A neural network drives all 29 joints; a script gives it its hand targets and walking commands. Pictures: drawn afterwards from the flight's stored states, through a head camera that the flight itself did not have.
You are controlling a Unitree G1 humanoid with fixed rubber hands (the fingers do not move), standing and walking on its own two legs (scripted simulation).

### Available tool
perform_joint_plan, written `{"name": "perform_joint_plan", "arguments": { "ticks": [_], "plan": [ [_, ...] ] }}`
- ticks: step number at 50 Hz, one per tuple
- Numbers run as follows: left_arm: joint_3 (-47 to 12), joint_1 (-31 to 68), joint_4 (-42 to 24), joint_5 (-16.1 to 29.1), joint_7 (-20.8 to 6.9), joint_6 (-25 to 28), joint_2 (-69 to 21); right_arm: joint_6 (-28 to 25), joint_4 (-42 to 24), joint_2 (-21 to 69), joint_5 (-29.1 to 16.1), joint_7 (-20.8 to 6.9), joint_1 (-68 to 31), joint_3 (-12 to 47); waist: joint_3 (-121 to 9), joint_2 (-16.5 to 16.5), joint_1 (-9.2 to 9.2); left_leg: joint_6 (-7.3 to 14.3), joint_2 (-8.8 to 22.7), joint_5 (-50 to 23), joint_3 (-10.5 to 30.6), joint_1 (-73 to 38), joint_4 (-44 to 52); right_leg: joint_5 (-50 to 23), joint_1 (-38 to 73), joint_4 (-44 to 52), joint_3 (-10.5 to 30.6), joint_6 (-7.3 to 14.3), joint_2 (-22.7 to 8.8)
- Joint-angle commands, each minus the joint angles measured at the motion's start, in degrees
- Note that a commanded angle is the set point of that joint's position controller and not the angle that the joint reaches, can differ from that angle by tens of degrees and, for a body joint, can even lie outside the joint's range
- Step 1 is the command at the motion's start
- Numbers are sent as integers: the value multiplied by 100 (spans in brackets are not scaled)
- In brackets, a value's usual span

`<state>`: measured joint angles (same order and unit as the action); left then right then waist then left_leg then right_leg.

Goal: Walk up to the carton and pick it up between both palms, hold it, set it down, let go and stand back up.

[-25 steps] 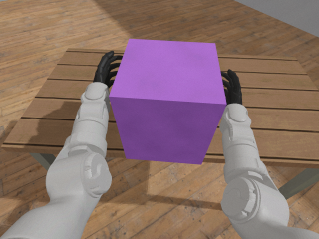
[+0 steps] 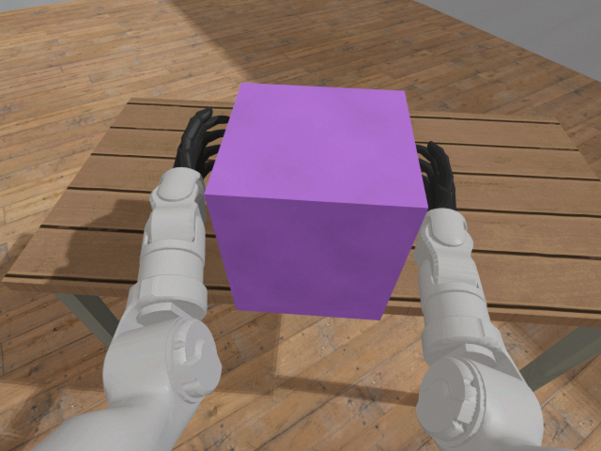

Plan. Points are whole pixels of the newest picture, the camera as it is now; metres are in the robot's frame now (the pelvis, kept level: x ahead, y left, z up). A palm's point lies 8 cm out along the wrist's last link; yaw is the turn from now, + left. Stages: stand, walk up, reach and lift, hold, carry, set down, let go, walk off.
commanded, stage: reach and lift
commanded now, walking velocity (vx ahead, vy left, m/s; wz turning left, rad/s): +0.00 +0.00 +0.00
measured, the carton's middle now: (314, 208) +0.45 +0.03 +0.07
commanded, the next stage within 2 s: none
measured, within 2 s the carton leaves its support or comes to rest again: leaves its support in 0.72 s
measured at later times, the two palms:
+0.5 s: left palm (190, 182) +0.40 +0.19 +0.16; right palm (442, 217) +0.39 -0.13 +0.13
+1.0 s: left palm (183, 175) +0.38 +0.18 +0.19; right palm (464, 223) +0.35 -0.14 +0.16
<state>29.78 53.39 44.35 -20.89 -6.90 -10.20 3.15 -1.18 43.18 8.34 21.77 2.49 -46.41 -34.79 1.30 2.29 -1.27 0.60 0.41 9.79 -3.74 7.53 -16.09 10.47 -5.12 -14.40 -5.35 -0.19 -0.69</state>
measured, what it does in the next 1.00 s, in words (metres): stands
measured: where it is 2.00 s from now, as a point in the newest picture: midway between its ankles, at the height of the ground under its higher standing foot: outside the picture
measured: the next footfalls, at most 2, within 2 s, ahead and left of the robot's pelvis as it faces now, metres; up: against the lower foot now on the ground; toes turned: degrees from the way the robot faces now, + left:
none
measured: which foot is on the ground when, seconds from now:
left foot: down 0.00-1.00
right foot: down 0.00-1.00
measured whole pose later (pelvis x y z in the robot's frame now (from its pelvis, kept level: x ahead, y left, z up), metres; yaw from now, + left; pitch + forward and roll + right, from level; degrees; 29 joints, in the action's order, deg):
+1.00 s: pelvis -0.04 +0.01 +0.00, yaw +0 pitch -3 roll -1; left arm 24.7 55.2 47.9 -19.6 -1.7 -18.5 3.6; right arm 1.4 53.2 3.1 15.9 2.8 -47.6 -31.9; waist -2.5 4.0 0.5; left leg 1.3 0.2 7.2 -4.1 6.9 -16.7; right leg 7.6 -4.5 -14.7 -5.1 0.0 -1.0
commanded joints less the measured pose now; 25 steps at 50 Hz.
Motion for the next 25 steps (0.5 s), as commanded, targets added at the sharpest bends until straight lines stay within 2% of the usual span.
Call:
{"name": "perform_joint_plan", "arguments": {
  "ticks": [1,2,3,4,5,6,9,10,11,12,13,14,15,16,17,18,19,20,21,22,23,24,25],
  "plan": [
    [-1272,1949,208,199,-518,-91,-2169,-172,-78,1796,25,-535,-2744,1585,-2470,-298,154,-243,1,-2938,-272,-776,-257,-2461,991,-375,-265,-371,127],
    [-1387,1974,136,257,-507,-69,-2178,-201,-94,1815,-11,-533,-2799,1599,-2503,-318,164,-241,-21,-2803,-279,-804,-250,-2298,931,-294,-274,-348,118],
    [-1259,1915,176,189,-488,-83,-2206,-202,-38,1872,-108,-531,-2669,1647,-2459,-278,38,-270,-38,-2879,-367,-877,-285,-2483,899,-343,-230,-361,80],
    [-1227,1911,245,160,-491,-93,-2044,-164,132,1850,-124,-523,-2683,1659,-2234,-136,117,-241,-27,-2722,-307,-620,-261,-2564,1055,-361,-157,-323,94],
    [-1280,1785,141,145,-495,-85,-2149,-171,-19,1981,-127,-511,-2706,1773,-2456,-247,39,-194,-79,-2670,-322,-536,-144,-2834,1220,-383,-111,-431,110],
    [-1256,1907,158,153,-505,-47,-2115,-178,4,2053,-119,-519,-2630,1762,-2290,-199,50,-171,-91,-2505,-312,-380,-111,-2623,1249,-410,-144,-400,85],
    [-1367,2086,98,179,-449,-72,-2289,-196,38,1896,-120,-570,-2780,1652,-2373,-549,129,-279,-49,-2642,-253,-711,-160,-1956,806,-231,-234,-320,170],
    [-1292,2168,132,194,-423,-81,-2176,-203,27,1774,-104,-588,-2914,1652,-2269,-418,20,-254,-42,-2526,-319,-650,-235,-1898,758,-261,-256,-308,118],
    [-1318,2220,229,259,-400,-117,-2166,-179,10,1752,-93,-610,-2905,1704,-2362,-286,82,-244,23,-2557,-293,-835,-268,-1987,672,-299,-297,-334,129],
    [-1353,2159,129,290,-377,-104,-2263,-216,-37,1761,-147,-615,-2896,1682,-2500,-335,76,-265,-8,-2566,-267,-929,-215,-1893,699,-212,-329,-312,162],
    [-1453,2217,39,303,-356,-66,-2247,-250,33,1826,-162,-609,-2925,1705,-2529,-468,-17,-252,-4,-2603,-315,-823,-269,-1945,630,-266,-245,-282,133],
    [-1494,2176,2,346,-311,-13,-2396,-310,-13,1881,-138,-591,-2916,1842,-2879,-302,87,-241,-11,-2777,-267,-838,-323,-2211,775,-311,-218,-285,158],
    [-1454,2216,109,262,-292,-39,-2394,-281,133,1894,-214,-606,-3011,1781,-2702,-477,35,-349,14,-2957,-281,-918,-370,-2177,684,-298,-229,-248,143],
    [-1475,2135,26,368,-299,-42,-2337,-277,81,1942,-242,-593,-2930,1798,-2775,-273,53,-310,-29,-2950,-300,-967,-363,-2324,784,-247,-216,-302,164],
    [-1606,2165,-39,428,-294,-17,-2417,-339,-30,1885,-292,-587,-3024,1923,-2944,-368,62,-369,-20,-3155,-263,-1037,-369,-2486,820,-271,-198,-334,190],
    [-1521,2138,-52,335,-297,-43,-2489,-325,183,1966,-303,-593,-2947,1920,-2859,-379,46,-350,-56,-3108,-287,-937,-404,-2440,900,-281,-144,-268,197],
    [-1522,1982,17,318,-314,-86,-2366,-318,-1,1909,-450,-597,-2936,2107,-2724,-316,19,-338,-80,-3027,-286,-955,-409,-2523,1008,-324,-161,-302,150],
    [-1494,2069,-2,307,-314,-135,-2415,-284,46,1827,-409,-576,-2978,2101,-2631,-311,59,-349,-40,-2908,-282,-741,-366,-2555,1133,-319,-149,-314,137],
    [-1627,2034,-67,379,-314,-173,-2489,-314,72,1820,-447,-549,-3082,2115,-2686,-352,141,-327,-54,-2829,-249,-732,-310,-2445,1138,-280,-156,-329,124],
    [-1651,2276,-205,420,-314,-142,-2447,-337,-39,1791,-426,-540,-3098,2174,-2740,-328,73,-304,-98,-2639,-264,-657,-307,-2431,1007,-298,-167,-301,145],
    [-1599,2376,-90,472,-295,-147,-2380,-350,-63,1788,-467,-533,-3256,2085,-2716,-232,131,-292,-42,-2581,-224,-553,-298,-2425,1105,-309,-132,-299,61],
    [-1559,2399,51,490,-281,-153,-2260,-382,4,1795,-436,-540,-3316,2012,-2654,-166,137,-280,-116,-2440,-264,-469,-261,-2305,947,-326,-171,-313,119],
    [-1659,2377,-29,561,-269,-135,-2280,-406,16,1833,-501,-525,-3223,2093,-2809,-213,103,-258,-63,-2544,-259,-553,-328,-2467,1046,-353,-125,-289,112]
  ]
}}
